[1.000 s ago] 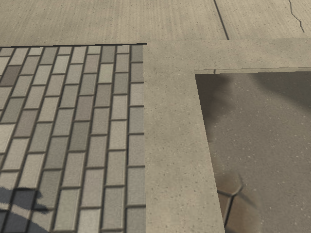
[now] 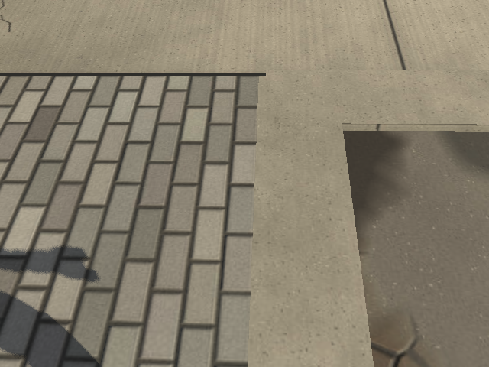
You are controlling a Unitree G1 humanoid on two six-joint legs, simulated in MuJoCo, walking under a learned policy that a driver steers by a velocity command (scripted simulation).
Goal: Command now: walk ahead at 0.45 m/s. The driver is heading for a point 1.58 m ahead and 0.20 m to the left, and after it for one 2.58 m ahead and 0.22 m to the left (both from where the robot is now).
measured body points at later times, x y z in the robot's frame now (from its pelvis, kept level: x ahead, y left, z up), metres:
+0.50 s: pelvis +0.28 +0.05 +0.01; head +0.30 +0.05 +0.46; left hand +0.46 +0.30 -0.10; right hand +0.27 -0.22 -0.13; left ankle +0.22 +0.13 -0.74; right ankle +0.47 -0.14 -0.68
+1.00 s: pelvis +0.58 -0.01 +0.01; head +0.59 -0.02 +0.46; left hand +0.59 +0.26 -0.12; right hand +0.73 -0.28 -0.11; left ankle +0.73 +0.17 -0.67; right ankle +0.54 -0.10 -0.74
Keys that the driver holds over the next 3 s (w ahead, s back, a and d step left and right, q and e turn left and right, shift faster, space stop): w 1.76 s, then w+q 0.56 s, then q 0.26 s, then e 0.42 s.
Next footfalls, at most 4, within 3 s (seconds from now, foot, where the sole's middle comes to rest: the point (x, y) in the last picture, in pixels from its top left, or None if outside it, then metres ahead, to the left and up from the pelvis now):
0.12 left None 0.26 0.13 -0.78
0.68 right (318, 331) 0.58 -0.10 -0.78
1.22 left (241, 235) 0.89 0.14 -0.78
1.76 right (312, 165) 1.20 -0.10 -0.78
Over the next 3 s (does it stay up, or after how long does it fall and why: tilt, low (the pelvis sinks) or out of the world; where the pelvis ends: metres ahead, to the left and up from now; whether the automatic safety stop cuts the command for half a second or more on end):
stays up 1.54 0.10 0.00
